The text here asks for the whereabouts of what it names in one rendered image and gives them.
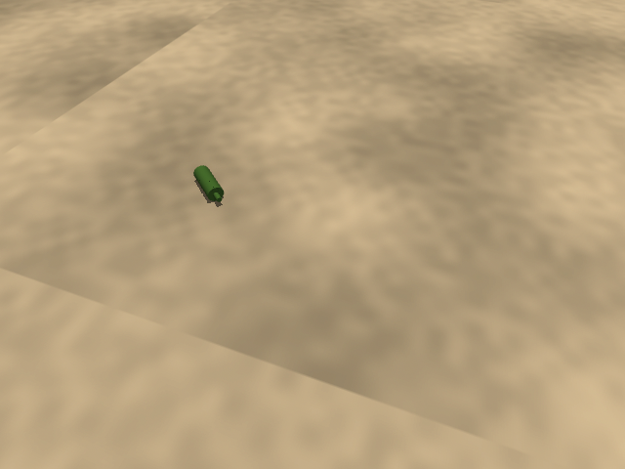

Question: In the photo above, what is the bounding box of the bottle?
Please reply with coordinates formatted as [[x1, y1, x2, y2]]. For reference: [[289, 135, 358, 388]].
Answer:
[[193, 165, 224, 202]]

